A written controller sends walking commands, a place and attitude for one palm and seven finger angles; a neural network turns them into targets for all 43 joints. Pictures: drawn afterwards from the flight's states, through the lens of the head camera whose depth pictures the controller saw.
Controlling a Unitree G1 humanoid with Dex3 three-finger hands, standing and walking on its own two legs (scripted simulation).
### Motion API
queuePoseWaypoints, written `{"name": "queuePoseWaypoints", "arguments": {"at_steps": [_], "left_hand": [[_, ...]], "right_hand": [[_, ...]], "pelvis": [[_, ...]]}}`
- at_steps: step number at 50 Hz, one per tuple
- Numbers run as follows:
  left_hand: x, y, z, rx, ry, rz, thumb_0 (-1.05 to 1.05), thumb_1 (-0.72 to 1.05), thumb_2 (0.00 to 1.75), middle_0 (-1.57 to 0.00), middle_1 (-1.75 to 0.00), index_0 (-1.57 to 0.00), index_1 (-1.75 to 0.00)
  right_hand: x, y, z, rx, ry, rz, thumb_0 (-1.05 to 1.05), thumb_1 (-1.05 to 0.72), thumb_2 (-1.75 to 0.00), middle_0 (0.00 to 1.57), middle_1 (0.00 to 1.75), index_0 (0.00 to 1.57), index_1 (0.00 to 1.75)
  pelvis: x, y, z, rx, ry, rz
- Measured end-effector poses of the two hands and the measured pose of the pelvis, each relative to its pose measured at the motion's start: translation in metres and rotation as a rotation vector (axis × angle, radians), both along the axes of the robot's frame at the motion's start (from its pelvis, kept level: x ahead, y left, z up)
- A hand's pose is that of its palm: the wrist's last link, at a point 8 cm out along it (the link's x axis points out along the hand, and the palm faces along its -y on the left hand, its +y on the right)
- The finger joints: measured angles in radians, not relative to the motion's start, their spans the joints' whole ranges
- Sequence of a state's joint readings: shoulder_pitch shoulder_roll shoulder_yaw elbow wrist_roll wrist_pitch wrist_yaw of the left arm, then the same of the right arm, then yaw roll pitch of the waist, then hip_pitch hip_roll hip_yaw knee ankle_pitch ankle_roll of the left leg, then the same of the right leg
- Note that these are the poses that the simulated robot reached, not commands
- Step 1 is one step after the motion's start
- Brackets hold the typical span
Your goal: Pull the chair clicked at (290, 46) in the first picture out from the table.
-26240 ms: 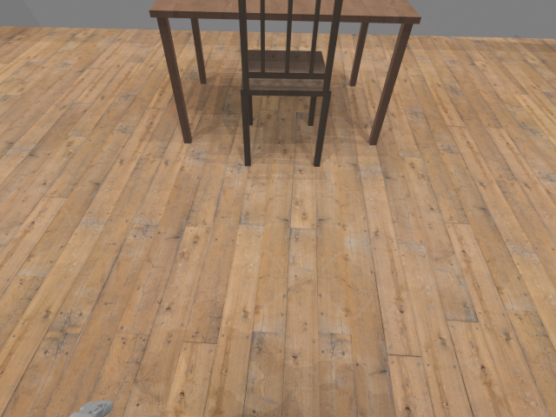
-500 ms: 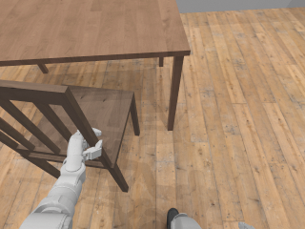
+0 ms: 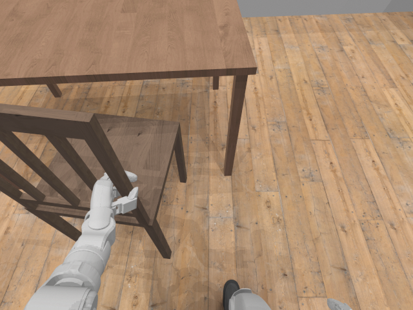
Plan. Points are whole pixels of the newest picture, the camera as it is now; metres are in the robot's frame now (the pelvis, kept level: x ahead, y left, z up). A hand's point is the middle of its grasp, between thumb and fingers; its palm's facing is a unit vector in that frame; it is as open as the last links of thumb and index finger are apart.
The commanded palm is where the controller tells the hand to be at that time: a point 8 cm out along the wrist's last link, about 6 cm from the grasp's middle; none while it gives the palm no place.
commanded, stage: step backward, pulling the chair out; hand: left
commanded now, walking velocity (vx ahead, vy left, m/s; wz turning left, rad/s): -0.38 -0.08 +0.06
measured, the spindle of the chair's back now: (45, 173) +0.42 +0.37 -0.04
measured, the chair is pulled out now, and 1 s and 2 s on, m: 0.17 0.18 0.17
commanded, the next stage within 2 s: stop walking, hand still on the chair in 0.24 s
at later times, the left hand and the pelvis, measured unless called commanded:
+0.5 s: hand (131, 198) +0.36 +0.17 -0.06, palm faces +0.13 -0.96 -0.25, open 5.6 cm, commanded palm +0.34 +0.22 -0.03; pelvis +0.01 +0.00 +0.00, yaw +0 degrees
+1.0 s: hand (129, 196) +0.36 +0.17 -0.05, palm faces +0.07 -0.97 -0.25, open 6.0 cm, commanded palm +0.35 +0.22 -0.03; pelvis +0.07 +0.01 +0.01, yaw +1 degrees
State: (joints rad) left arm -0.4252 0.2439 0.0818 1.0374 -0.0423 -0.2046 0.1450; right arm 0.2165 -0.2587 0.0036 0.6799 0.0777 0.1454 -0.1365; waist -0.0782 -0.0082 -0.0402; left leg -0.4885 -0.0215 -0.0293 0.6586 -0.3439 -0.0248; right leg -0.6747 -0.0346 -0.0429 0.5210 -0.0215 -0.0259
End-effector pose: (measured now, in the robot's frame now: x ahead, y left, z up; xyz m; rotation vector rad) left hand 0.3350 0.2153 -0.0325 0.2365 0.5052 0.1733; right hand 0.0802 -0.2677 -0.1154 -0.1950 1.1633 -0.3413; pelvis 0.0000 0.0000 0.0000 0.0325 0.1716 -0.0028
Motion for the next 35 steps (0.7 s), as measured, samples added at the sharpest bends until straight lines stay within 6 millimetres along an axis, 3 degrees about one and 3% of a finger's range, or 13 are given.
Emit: {"name": "queuePoseWaypoints", "arguments": {"at_steps": [16, 23, 35], "left_hand": [[0.0, -0.001, 0.0, -0.001, 0.001, 0.012, -0.01, 0.58, 0.75, -0.15, -1.09, -0.5, -1.45], [0.0, -0.001, 0.0, -0.008, 0.006, 0.02, -0.01, 0.59, 0.75, -0.14, -1.09, -0.5, -1.45], [0.001, -0.001, 0.002, -0.041, 0.037, 0.027, 0.02, 0.61, 0.72, -0.11, -1.09, -0.5, -1.45]], "right_hand": [[0.002, 0.006, -0.007, 0.033, 0.011, 0.004, 0.01, -0.9, -0.9, 0.2, 0.3, 0.2, 0.3], [0.008, 0.005, 0.0, 0.016, -0.016, 0.006, 0.01, -0.9, -0.9, 0.2, 0.3, 0.2, 0.3], [0.04, 0.012, 0.016, -0.004, -0.058, 0.036, 0.01, -0.9, -0.9, 0.2, 0.3, 0.2, 0.3]], "pelvis": [[0.004, -0.003, -0.001, 0.0, 0.004, 0.0], [0.002, -0.003, 0.001, 0.002, -0.013, -0.005], [0.037, 0.002, 0.01, -0.021, -0.058, 0.0]]}}
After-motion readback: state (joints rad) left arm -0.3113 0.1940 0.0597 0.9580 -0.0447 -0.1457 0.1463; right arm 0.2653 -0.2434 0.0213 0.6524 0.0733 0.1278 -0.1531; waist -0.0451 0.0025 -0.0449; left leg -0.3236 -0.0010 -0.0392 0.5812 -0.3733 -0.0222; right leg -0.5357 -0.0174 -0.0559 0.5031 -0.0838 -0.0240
